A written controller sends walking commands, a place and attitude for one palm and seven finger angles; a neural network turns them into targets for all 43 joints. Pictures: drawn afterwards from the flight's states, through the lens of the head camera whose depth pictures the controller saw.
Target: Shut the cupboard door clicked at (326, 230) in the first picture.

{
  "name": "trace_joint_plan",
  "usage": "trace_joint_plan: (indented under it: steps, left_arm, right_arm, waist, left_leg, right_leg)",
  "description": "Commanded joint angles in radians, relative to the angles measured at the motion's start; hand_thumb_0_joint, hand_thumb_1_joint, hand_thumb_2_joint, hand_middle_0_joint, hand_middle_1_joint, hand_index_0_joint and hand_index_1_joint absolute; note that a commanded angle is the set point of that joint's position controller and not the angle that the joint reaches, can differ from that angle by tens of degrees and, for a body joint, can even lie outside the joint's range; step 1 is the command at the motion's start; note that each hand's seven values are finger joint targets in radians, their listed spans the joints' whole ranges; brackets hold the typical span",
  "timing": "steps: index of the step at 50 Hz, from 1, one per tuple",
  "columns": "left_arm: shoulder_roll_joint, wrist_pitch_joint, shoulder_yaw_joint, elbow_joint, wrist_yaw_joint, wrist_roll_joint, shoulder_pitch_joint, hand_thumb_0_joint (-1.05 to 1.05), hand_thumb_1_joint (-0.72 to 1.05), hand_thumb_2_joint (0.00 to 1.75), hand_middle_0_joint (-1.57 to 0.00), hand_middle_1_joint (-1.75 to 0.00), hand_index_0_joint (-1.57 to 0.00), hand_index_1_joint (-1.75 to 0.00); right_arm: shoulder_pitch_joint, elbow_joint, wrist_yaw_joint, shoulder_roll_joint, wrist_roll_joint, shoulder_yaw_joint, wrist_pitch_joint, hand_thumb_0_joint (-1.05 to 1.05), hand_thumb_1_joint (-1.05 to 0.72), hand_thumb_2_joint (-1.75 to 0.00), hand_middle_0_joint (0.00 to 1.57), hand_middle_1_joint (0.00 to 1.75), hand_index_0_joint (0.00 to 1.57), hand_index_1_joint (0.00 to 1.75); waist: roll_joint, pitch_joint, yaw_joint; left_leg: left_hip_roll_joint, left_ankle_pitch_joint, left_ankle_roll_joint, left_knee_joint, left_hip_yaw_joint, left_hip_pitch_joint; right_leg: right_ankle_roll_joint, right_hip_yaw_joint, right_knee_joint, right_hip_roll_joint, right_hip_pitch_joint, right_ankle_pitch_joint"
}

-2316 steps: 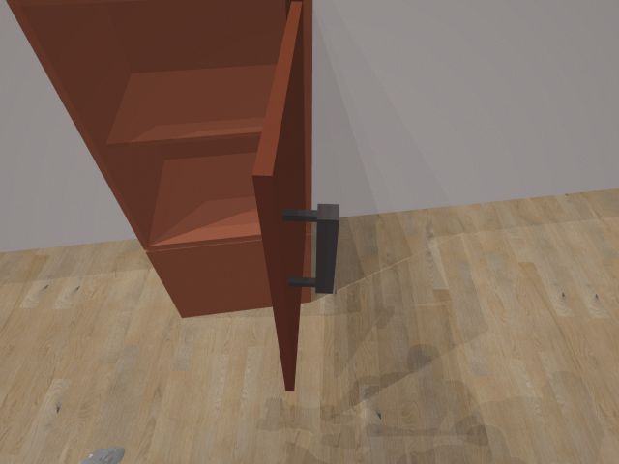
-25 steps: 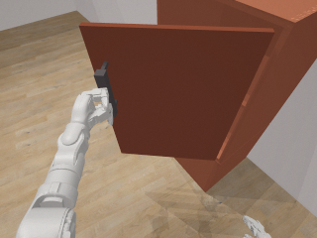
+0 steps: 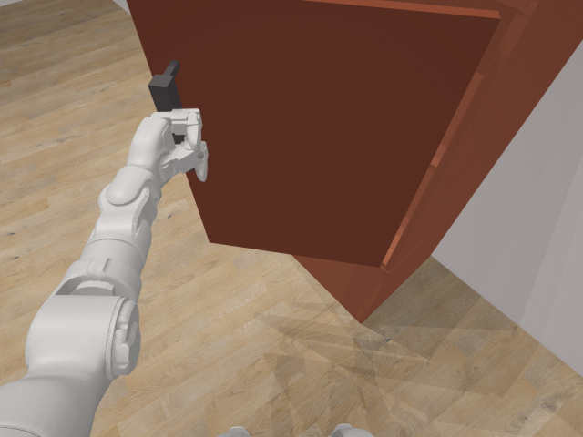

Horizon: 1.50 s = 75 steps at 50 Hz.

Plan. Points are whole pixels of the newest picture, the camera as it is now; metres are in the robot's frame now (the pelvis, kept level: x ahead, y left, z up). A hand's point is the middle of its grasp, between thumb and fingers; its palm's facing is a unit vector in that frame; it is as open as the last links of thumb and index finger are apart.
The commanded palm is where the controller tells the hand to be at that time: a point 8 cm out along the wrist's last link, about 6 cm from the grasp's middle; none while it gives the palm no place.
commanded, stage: push the door shut along its arc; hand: left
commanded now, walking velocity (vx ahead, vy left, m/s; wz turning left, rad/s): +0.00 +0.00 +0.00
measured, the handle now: (181, 118) +0.55 +0.15 +0.11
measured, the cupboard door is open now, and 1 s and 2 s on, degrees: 39 28 22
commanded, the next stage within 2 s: pull the fist back off the door in 1.02 s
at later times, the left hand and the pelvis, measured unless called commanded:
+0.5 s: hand (234, 123) +0.53 +0.06 +0.12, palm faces -0.35 -0.94 +0.00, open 3.1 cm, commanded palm +0.54 +0.11 +0.12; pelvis +0.00 -0.01 -0.01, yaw -1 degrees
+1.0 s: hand (256, 103) +0.57 +0.03 +0.12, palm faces -0.43 -0.90 -0.01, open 3.1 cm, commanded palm +0.59 +0.06 +0.12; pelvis +0.01 -0.01 -0.02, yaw -1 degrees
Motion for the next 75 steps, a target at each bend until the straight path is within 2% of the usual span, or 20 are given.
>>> trace_joint_plan:
  steps: [1, 6, 10, 14, 19, 24, 29, 35, 42, 45, 56, 57, 59, 60, 63, 65, 67, 71, 74, 75]
  left_arm:
    - [0.172, -0.062, 0.064, -0.196, -0.017, -0.015, -0.581, 0.0, 0.9, 0.9, -1.3, -1.5, -1.3, -1.5]
    - [0.166, -0.065, 0.05, -0.172, -0.022, 0.006, -0.632, 0.0, 0.9, 0.9, -1.3, -1.5, -1.3, -1.5]
    - [0.26, -0.038, 0.116, -0.083, -0.023, 0.012, -0.677, 0.0, 0.9, 0.9, -1.3, -1.5, -1.3, -1.5]
    - [0.275, -0.044, 0.108, -0.083, -0.042, 0.032, -0.731, 0.0, 0.9, 0.9, -1.3, -1.5, -1.3, -1.5]
    - [0.264, -0.036, 0.1, -0.09, -0.089, 0.014, -0.752, 0.0, 0.9, 0.9, -1.3, -1.5, -1.3, -1.5]
    - [0.286, -0.01, 0.096, -0.04, -0.088, 0.025, -0.833, 0.0, 0.9, 0.9, -1.3, -1.5, -1.3, -1.5]
    - [0.361, -0.008, 0.156, -0.047, -0.088, 0.036, -0.847, 0.0, 0.9, 0.9, -1.3, -1.5, -1.3, -1.5]
    - [0.364, 0.014, 0.139, 0.01, -0.097, 0.065, -0.869, 0.0, 0.9, 0.9, -1.3, -1.5, -1.3, -1.5]
    - [0.291, 0.029, 0.071, 0.031, -0.112, 0.069, -0.987, 0.0, 0.9, 0.9, -1.3, -1.5, -1.3, -1.5]
    - [0.256, 0.025, 0.05, 0.002, -0.123, 0.061, -1.028, 0.0, 0.9, 0.9, -1.3, -1.5, -1.3, -1.5]
    - [0.174, 0.051, -0.003, 0.054, -0.119, 0.062, -1.13, 0.0, 0.9, 0.9, -1.3, -1.5, -1.3, -1.5]
    - [0.222, 0.084, 0.206, 0.076, 0.084, 0.004, -1.114, 0.0, 0.9, 0.9, -1.3, -1.5, -1.3, -1.5]
    - [0.13, 0.09, 0.184, 0.095, 0.286, 0.048, -1.075, 0.0, 0.9, 0.9, -1.3, -1.5, -1.3, -1.5]
    - [0.116, 0.076, 0.192, 0.086, 0.37, 0.082, -1.049, 0.0, 0.9, 0.9, -1.3, -1.5, -1.3, -1.5]
    - [0.077, -0.027, 0.149, -0.011, 0.587, 0.254, -1.049, 0.0, 0.9, 0.9, -1.3, -1.5, -1.3, -1.5]
    - [0.108, -0.07, 0.133, -0.022, 0.61, 0.311, -1.019, 0.0, 0.9, 0.9, -1.3, -1.5, -1.3, -1.5]
    - [0.145, -0.067, 0.13, -0.028, 0.569, 0.317, -0.988, 0.0, 0.9, 0.9, -1.3, -1.5, -1.3, -1.5]
    - [0.21, -0.029, 0.201, -0.068, 0.5, 0.241, -0.931, 0.0, 0.9, 0.9, -1.3, -1.5, -1.3, -1.5]
    - [0.123, -0.081, 0.162, -0.184, 0.479, 0.184, -0.884, 0.0, 0.9, 0.9, -1.3, -1.5, -1.3, -1.5]
    - [0.135, -0.098, 0.185, -0.169, 0.479, 0.182, -0.818, 0.0, 0.9, 0.9, -1.3, -1.5, -1.3, -1.5]
  right_arm:
    - [0.088, -0.08, -0.009, -0.163, -0.007, -0.056, -0.033, 0.0, -0.9, -0.9, 0.2, 0.3, 0.2, 0.3]
    - [0.12, -0.073, -0.002, -0.167, -0.014, -0.062, -0.025, 0.0, -0.9, -0.9, 0.2, 0.3, 0.2, 0.3]
    - [0.147, -0.068, -0.005, -0.18, -0.015, -0.056, -0.013, 0.0, -0.9, -0.9, 0.2, 0.3, 0.2, 0.3]
    - [0.173, -0.07, -0.006, -0.18, -0.019, -0.06, -0.008, 0.0, -0.9, -0.9, 0.2, 0.3, 0.2, 0.3]
    - [0.192, -0.074, -0.006, -0.183, -0.023, -0.063, 0.001, 0.0, -0.9, -0.9, 0.2, 0.3, 0.2, 0.3]
    - [0.212, -0.056, -0.013, -0.19, -0.024, -0.059, 0.012, 0.0, -0.9, -0.9, 0.2, 0.3, 0.2, 0.3]
    - [0.23, -0.061, -0.013, -0.191, -0.033, -0.061, 0.013, 0.0, -0.9, -0.9, 0.2, 0.3, 0.2, 0.3]
    - [0.242, -0.06, -0.011, -0.194, -0.038, -0.062, 0.03, 0.0, -0.9, -0.9, 0.2, 0.3, 0.2, 0.3]
    - [0.257, -0.035, -0.015, -0.194, -0.046, -0.065, 0.033, 0.0, -0.9, -0.9, 0.2, 0.3, 0.2, 0.3]
    - [0.259, -0.022, -0.014, -0.193, -0.052, -0.067, 0.027, 0.0, -0.9, -0.9, 0.2, 0.3, 0.2, 0.3]
    - [0.266, 0.03, -0.021, -0.196, -0.061, -0.068, 0.012, 0.0, -0.9, -0.9, 0.2, 0.3, 0.2, 0.3]
    - [0.297, -0.003, 0.0, -0.156, -0.06, -0.052, 0.005, 0.0, -0.9, -0.9, 0.2, 0.3, 0.2, 0.3]
    - [0.326, -0.008, 0.041, -0.151, -0.085, -0.056, 0.001, 0.0, -0.9, -0.9, 0.2, 0.3, 0.2, 0.3]
    - [0.332, -0.016, 0.061, -0.151, -0.101, -0.061, 0.003, 0.0, -0.9, -0.9, 0.2, 0.3, 0.2, 0.3]
    - [0.351, -0.024, 0.12, -0.136, -0.149, -0.073, 0.008, 0.0, -0.9, -0.9, 0.2, 0.3, 0.2, 0.3]
    - [0.363, -0.025, 0.139, -0.147, -0.155, -0.086, 0.022, 0.0, -0.9, -0.9, 0.2, 0.3, 0.2, 0.3]
    - [0.361, -0.04, 0.137, -0.153, -0.14, -0.091, 0.044, 0.0, -0.9, -0.9, 0.2, 0.3, 0.2, 0.3]
    - [0.343, -0.075, 0.108, -0.149, -0.109, -0.086, 0.081, 0.0, -0.9, -0.9, 0.2, 0.3, 0.2, 0.3]
    - [0.321, -0.091, 0.1, -0.129, -0.101, -0.086, 0.071, 0.0, -0.9, -0.9, 0.2, 0.3, 0.2, 0.3]
    - [0.317, -0.084, 0.1, -0.128, -0.099, -0.089, 0.067, 0.0, -0.9, -0.9, 0.2, 0.3, 0.2, 0.3]
  waist:
    - [0.018, -0.408, -0.053]
    - [0.023, -0.433, -0.074]
    - [-0.024, -0.388, -0.089]
    - [0.042, -0.458, -0.1]
    - [0.037, -0.52, -0.11]
    - [0.042, -0.454, -0.14]
    - [0.053, -0.554, -0.127]
    - [0.047, -0.532, -0.143]
    - [0.053, -0.519, -0.197]
    - [0.105, -0.58, -0.196]
    - [0.094, -0.549, -0.246]
    - [0.132, -0.562, -0.19]
    - [0.073, -0.553, -0.209]
    - [0.07, -0.563, -0.196]
    - [0.124, -0.625, -0.186]
    - [0.108, -0.668, -0.179]
    - [0.092, -0.7, -0.164]
    - [0.042, -0.698, -0.121]
    - [0.033, -0.686, -0.105]
    - [0.012, -0.668, -0.085]
  left_leg:
    - [0.011, 0.214, -0.015, -0.071, -0.09, 0.3]
    - [0.015, 0.246, -0.013, -0.042, -0.093, 0.304]
    - [0.011, 0.193, -0.001, -0.034, -0.081, 0.199]
    - [0.007, 0.245, 0.002, -0.003, -0.079, 0.216]
    - [0.006, 0.308, 0.006, 0.025, -0.079, 0.237]
    - [0.008, 0.257, 0.008, 0.035, -0.083, 0.188]
    - [0.0, 0.334, 0.013, 0.062, -0.075, 0.181]
    - [0.004, 0.34, 0.011, 0.081, -0.074, 0.152]
    - [0.006, 0.317, 0.016, 0.102, -0.083, 0.169]
    - [0.005, 0.375, 0.016, 0.119, -0.092, 0.237]
    - [0.011, 0.368, 0.02, 0.146, -0.109, 0.247]
    - [0.026, 0.327, -0.004, 0.143, -0.115, 0.154]
    - [0.027, 0.333, -0.009, 0.128, -0.129, 0.123]
    - [0.027, 0.34, -0.012, 0.135, -0.123, 0.113]
    - [0.024, 0.395, -0.018, 0.177, -0.109, 0.122]
    - [0.016, 0.424, -0.018, 0.173, -0.1, 0.136]
    - [0.006, 0.409, -0.012, 0.145, -0.077, 0.132]
    - [-0.005, 0.36, -0.005, 0.082, -0.05, 0.108]
    - [-0.006, 0.397, -0.005, 0.053, -0.037, 0.167]
    - [-0.003, 0.398, -0.007, 0.05, -0.036, 0.17]
  right_leg:
    - [-0.018, 0.018, -0.071, 0.029, 0.008, 0.22]
    - [-0.014, 0.018, -0.06, 0.036, -0.033, 0.238]
    - [-0.009, 0.029, -0.062, 0.038, -0.017, 0.223]
    - [-0.01, 0.036, -0.04, 0.038, -0.027, 0.265]
    - [-0.01, 0.031, -0.026, 0.045, -0.023, 0.326]
    - [-0.007, 0.029, -0.029, 0.048, -0.081, 0.274]
    - [-0.009, 0.039, -0.003, 0.048, -0.016, 0.373]
    - [-0.006, 0.035, 0.007, 0.051, -0.046, 0.385]
    - [-0.003, 0.028, 0.004, 0.054, -0.133, 0.337]
    - [-0.009, 0.021, 0.02, 0.059, -0.163, 0.351]
    - [-0.01, -0.001, 0.036, 0.066, -0.276, 0.297]
    - [-0.005, 0.016, 0.02, 0.05, -0.22, 0.286]
    - [0.008, -0.001, 0.037, 0.052, -0.215, 0.284]
    - [0.012, 0.0, 0.044, 0.05, -0.218, 0.287]
    - [0.012, -0.005, 0.084, 0.047, -0.253, 0.314]
    - [0.008, 0.002, 0.086, 0.05, -0.201, 0.353]
    - [0.005, 0.017, 0.066, 0.049, -0.096, 0.413]
    - [0.006, 0.034, 0.016, 0.051, 0.07, 0.475]
    - [0.006, 0.032, -0.007, 0.057, 0.121, 0.536]
    - [0.005, 0.028, -0.009, 0.06, 0.12, 0.533]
